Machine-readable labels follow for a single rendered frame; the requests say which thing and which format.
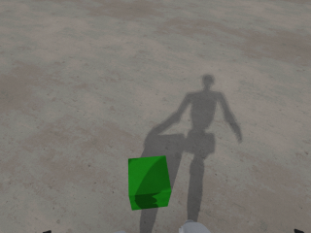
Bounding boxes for robot right thigh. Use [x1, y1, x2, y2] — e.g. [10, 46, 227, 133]
[178, 221, 211, 233]

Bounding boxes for carton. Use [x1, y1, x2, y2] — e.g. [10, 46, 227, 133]
[128, 155, 171, 211]

